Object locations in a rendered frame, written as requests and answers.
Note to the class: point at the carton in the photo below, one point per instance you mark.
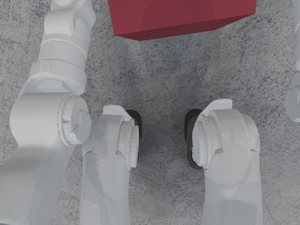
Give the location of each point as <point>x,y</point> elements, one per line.
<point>150,19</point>

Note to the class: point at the robot left foot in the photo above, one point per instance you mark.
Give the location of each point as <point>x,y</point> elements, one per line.
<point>137,122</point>

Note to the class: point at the right robot upper arm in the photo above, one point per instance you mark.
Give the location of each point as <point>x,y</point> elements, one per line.
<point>292,99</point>

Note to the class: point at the left robot upper arm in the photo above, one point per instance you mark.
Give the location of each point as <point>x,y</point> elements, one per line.
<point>47,127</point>

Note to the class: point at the left robot forearm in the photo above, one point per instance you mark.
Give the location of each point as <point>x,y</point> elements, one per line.
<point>63,50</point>

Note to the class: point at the robot right shin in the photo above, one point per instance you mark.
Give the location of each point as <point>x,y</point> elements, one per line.
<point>252,131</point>

